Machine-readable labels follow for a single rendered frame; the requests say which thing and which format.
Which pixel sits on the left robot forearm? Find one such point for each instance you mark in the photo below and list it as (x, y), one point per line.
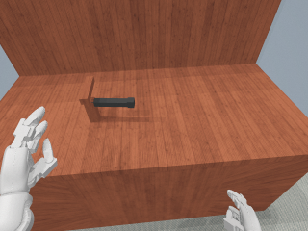
(15, 212)

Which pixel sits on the tap lever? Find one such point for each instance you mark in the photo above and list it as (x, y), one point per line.
(114, 102)

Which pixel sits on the robot left hand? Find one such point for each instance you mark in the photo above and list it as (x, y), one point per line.
(15, 175)

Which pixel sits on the counter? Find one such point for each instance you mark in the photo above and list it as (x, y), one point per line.
(206, 119)

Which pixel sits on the robot right hand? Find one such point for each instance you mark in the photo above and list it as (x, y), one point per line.
(244, 219)

